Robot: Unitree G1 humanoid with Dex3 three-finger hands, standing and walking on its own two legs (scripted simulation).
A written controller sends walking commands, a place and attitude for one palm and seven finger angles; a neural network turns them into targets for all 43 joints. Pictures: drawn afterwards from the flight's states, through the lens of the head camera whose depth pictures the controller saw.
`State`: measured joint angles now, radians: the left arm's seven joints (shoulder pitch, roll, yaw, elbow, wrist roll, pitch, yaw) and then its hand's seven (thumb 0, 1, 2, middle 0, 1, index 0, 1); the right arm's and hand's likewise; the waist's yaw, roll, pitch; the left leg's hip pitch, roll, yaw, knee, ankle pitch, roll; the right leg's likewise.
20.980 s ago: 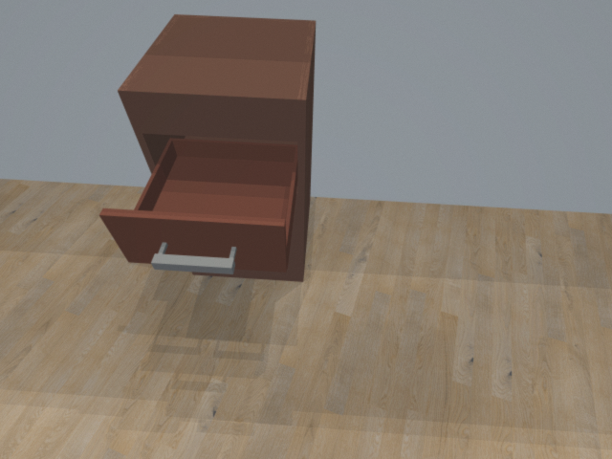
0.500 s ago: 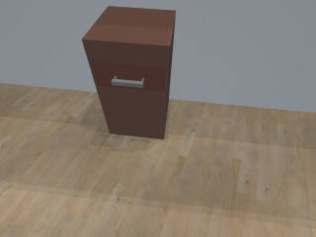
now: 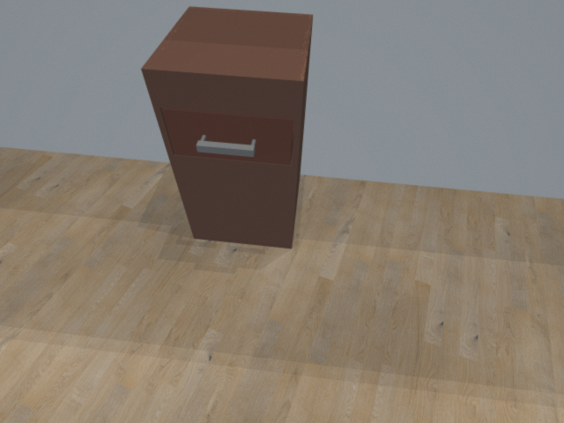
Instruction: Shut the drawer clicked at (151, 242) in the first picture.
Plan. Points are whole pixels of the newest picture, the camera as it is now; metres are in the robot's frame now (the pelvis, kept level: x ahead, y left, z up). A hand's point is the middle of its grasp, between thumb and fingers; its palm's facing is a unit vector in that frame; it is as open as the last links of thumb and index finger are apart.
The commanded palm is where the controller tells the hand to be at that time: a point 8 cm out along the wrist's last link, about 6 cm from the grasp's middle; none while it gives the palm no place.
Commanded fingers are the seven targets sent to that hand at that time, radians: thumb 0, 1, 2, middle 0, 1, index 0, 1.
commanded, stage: look to check the result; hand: left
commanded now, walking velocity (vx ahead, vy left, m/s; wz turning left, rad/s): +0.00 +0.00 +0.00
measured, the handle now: (227, 144) +0.89 +0.21 -0.20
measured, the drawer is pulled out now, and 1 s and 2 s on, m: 0.00 0.00 0.00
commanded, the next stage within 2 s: stand and wait in 0.24 s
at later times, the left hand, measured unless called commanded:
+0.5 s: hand out of the picture +0.01 +0.17 -0.18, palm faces +0.02 -0.98 -0.18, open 7.4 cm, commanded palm none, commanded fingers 0.00 0.90 0.90 -0.20 -0.30 -0.20 -0.30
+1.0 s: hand out of the picture +0.02 +0.17 -0.18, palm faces +0.03 -0.98 -0.19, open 7.4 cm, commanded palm none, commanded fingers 0.00 0.90 0.90 -0.20 -0.30 -0.20 -0.30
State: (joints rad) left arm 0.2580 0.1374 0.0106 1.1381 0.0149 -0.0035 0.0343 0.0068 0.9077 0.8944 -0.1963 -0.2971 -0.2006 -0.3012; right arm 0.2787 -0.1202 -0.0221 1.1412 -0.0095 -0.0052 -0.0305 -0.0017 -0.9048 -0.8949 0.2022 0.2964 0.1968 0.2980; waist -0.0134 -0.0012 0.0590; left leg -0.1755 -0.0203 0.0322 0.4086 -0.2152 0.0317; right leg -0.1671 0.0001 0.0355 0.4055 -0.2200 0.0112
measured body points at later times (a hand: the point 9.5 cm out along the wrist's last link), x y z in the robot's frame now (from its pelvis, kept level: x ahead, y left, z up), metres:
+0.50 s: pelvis +0.01 +0.00 +0.00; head +0.03 +0.01 +0.45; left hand +0.01 +0.22 -0.16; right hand +0.00 -0.21 -0.16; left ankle +0.00 +0.10 -0.74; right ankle +0.00 -0.13 -0.74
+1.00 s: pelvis +0.01 +0.00 +0.00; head +0.03 +0.00 +0.45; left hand +0.02 +0.22 -0.16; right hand +0.00 -0.22 -0.16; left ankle +0.00 +0.10 -0.74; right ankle +0.00 -0.13 -0.74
